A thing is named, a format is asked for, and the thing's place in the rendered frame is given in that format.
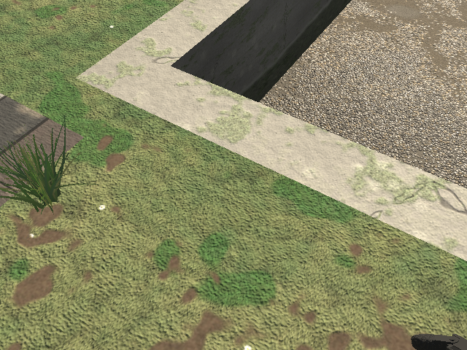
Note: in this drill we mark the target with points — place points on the right robot hand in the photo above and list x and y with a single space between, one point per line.
438 342

